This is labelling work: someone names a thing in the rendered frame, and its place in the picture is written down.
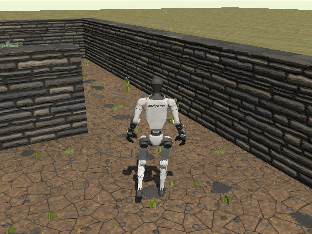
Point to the right robot hand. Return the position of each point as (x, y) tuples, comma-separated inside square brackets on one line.
[(181, 138)]

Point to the humanoid robot head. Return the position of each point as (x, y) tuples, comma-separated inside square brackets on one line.
[(157, 84)]

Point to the left robot upper arm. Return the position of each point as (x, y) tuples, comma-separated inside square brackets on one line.
[(141, 102)]

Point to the left robot hand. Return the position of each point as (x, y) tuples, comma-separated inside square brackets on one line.
[(133, 135)]

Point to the robot left foot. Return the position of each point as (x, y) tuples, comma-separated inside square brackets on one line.
[(139, 193)]

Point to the right robot upper arm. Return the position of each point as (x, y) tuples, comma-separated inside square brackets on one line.
[(174, 111)]

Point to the right robot forearm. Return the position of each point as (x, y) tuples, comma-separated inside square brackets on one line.
[(180, 129)]

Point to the left robot forearm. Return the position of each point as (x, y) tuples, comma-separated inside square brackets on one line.
[(131, 127)]

